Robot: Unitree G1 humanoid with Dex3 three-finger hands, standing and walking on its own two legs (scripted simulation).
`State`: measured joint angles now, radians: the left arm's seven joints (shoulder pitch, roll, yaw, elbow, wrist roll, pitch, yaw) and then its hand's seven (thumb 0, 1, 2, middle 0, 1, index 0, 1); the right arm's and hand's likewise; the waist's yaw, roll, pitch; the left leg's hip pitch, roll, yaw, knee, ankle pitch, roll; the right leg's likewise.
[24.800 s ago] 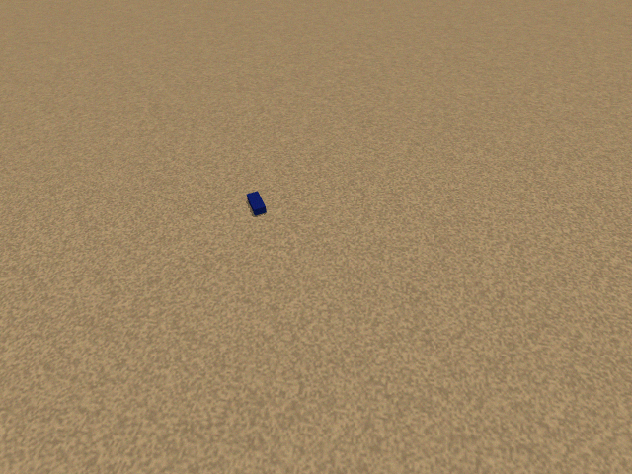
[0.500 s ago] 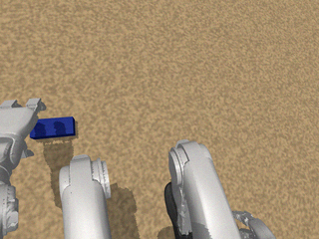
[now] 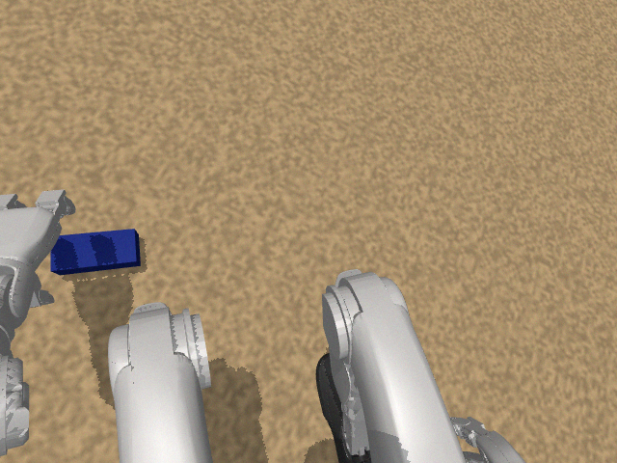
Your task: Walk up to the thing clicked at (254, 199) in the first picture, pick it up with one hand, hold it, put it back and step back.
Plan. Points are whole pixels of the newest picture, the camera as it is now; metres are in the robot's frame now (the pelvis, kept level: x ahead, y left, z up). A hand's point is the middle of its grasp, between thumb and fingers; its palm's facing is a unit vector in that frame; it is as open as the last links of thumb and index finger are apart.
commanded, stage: approach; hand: left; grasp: from above
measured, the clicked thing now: (97, 251) +0.45 +0.27 -0.30
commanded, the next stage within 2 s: close in in 0.60 s
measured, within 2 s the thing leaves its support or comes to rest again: neither
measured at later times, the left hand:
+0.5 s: hand (92, 235) +0.44 +0.25 -0.18, palm faces -0.42 -0.04 -0.91, open 13.4 cm
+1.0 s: hand (91, 258) +0.41 +0.25 -0.21, palm faces -0.46 -0.09 -0.88, open 13.7 cm
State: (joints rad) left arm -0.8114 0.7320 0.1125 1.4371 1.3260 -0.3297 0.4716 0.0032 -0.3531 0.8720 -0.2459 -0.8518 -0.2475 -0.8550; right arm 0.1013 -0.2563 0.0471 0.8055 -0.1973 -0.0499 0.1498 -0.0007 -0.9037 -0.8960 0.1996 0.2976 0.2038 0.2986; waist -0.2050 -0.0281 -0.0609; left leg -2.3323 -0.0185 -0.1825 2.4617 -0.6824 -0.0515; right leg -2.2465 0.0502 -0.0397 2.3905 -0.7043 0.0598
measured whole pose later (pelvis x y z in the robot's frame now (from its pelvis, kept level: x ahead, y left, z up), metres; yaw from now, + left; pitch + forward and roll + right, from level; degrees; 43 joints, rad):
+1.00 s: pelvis +0.00 +0.00 +0.00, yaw -1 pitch +30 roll -9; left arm -0.88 0.71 0.08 1.54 1.40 -0.38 0.56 0.00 -0.44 0.92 -0.11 -0.99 -0.14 -0.96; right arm 0.07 -0.28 0.08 0.76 -0.21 -0.06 0.17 0.00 -0.90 -0.89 0.20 0.30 0.20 0.30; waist -0.26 -0.08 -0.02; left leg -2.32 -0.02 -0.20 2.48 -0.69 -0.05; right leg -2.23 0.06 -0.06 2.39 -0.70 0.05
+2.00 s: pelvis +0.00 +0.01 -0.02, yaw -6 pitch +28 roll -13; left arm -0.90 0.75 0.03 1.74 1.34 -0.20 0.83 0.00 -0.50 0.97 -0.08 -0.95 -0.08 -0.95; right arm 0.02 -0.32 0.16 0.81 -0.30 -0.25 0.32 0.00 -0.90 -0.90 0.20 0.30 0.20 0.30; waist -0.32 -0.10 0.06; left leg -2.35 0.01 -0.25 2.57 -0.73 -0.02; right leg -2.24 0.10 -0.10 2.42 -0.70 0.06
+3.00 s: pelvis +0.00 +0.02 -0.02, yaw -7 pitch +26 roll -14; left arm -0.94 0.89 0.05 1.70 1.22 -0.24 0.61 0.00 -0.38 0.91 -0.19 -0.86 -0.18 -0.87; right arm 0.07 -0.34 0.24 0.76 -0.29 -0.25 0.31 0.00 -0.90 -0.90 0.20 0.30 0.20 0.30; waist -0.34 -0.12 0.15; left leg -2.33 0.00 -0.28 2.58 -0.74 -0.03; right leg -2.20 0.08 -0.12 2.41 -0.70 0.07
